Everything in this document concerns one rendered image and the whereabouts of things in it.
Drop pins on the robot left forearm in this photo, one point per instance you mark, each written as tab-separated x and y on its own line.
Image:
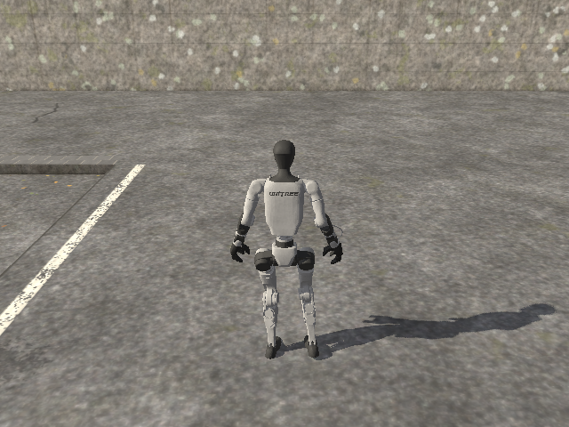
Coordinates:
241	233

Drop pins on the left robot hand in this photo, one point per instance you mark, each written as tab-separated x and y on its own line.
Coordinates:
234	249

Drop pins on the robot left upper arm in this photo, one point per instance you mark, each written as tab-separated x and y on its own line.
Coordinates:
251	201

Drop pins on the robot right upper arm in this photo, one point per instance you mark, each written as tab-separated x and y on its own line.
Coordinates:
317	202

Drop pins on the right robot hand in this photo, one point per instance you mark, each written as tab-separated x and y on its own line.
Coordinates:
337	250

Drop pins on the robot head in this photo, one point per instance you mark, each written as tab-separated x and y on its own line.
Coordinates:
284	152

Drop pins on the right robot foot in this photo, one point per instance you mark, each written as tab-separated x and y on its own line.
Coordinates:
312	350

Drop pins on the robot right forearm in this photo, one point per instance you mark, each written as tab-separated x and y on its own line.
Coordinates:
329	234

